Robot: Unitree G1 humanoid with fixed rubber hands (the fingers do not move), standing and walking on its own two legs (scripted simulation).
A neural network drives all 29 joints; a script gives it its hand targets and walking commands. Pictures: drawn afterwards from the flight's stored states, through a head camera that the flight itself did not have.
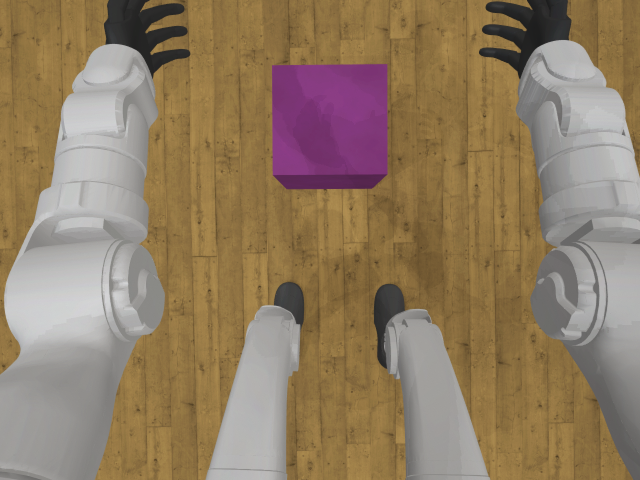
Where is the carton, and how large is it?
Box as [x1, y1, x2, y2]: [272, 64, 387, 188]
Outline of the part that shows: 386,64 272,65 273,175 286,188 371,188 387,173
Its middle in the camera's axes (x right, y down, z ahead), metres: +0.02 -0.21 +0.84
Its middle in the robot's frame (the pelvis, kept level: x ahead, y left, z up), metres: +0.57 +0.03 -0.54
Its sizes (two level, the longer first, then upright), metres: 0.210 0.200 0.250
